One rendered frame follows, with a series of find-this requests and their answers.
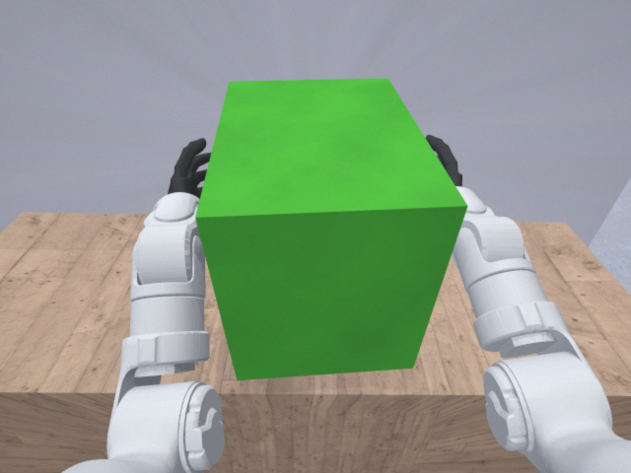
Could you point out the carton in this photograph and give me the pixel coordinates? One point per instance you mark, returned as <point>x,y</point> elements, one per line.
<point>327,223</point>

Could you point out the pedestal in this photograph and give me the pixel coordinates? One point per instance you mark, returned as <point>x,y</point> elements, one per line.
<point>65,281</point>

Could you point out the left robot hand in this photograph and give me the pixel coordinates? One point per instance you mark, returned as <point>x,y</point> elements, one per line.
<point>186,177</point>

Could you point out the right robot hand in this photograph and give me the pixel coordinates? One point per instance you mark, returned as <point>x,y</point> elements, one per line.
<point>446,158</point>

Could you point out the robot left upper arm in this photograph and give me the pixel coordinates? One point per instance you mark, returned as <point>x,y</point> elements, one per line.
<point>163,428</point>

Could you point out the robot right upper arm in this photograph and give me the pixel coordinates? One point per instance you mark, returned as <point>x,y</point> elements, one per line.
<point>550,408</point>

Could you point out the robot right forearm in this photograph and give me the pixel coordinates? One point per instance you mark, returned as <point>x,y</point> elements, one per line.
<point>513,315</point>

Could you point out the robot left forearm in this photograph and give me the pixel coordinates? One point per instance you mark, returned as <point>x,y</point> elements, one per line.
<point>167,291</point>

